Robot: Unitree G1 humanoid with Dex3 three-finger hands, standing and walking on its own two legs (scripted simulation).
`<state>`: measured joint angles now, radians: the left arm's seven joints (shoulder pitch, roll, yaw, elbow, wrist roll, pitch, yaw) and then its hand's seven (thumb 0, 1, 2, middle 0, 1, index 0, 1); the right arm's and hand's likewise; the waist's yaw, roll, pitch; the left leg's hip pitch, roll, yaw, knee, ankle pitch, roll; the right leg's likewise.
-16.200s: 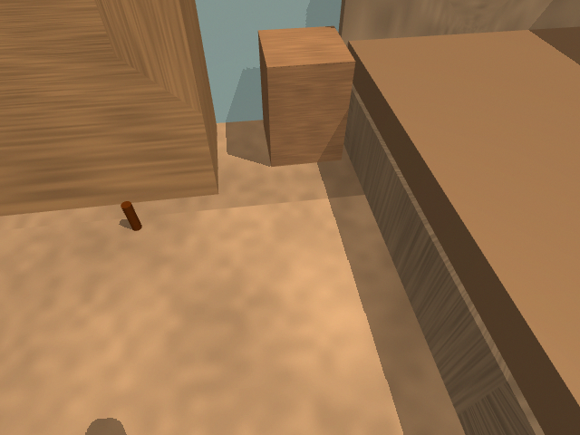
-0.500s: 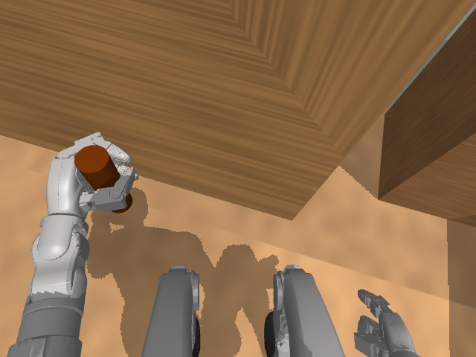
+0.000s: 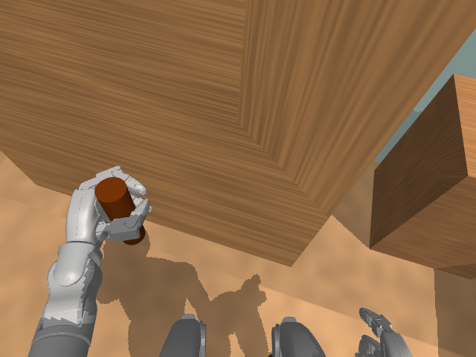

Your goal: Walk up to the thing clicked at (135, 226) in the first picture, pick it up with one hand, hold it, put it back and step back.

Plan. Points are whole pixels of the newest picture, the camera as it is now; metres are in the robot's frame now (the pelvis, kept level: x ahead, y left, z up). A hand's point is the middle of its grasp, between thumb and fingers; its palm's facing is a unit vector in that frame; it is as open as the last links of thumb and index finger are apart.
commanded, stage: lift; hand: left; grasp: from the side
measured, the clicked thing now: (123, 214) +0.35 +0.20 +0.01
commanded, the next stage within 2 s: hold in 0.68 s
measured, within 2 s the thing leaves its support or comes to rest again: neither
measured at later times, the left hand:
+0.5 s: hand (130, 193) +0.35 +0.17 +0.09, palm faces +0.02 -1.00 -0.01, open 5.3 cm
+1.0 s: hand (134, 179) +0.36 +0.16 +0.11, palm faces +0.01 -1.00 +0.00, open 5.3 cm
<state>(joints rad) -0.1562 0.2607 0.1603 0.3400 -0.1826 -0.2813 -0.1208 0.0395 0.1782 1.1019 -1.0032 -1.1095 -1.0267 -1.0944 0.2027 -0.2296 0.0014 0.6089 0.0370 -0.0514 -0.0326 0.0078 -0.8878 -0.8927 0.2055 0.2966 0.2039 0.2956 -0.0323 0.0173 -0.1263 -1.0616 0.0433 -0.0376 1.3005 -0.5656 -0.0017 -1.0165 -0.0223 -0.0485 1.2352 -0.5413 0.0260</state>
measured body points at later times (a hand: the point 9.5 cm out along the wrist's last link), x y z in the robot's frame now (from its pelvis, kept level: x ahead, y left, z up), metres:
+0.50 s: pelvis +0.01 -0.01 +0.05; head +0.08 +0.01 +0.49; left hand +0.34 +0.22 +0.09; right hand +0.14 -0.25 -0.06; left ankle +0.03 +0.11 -0.62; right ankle +0.03 -0.14 -0.62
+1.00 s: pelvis +0.02 -0.01 +0.07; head +0.08 -0.01 +0.52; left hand +0.35 +0.21 +0.12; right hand +0.16 -0.26 -0.04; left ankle +0.03 +0.11 -0.62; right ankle +0.03 -0.14 -0.62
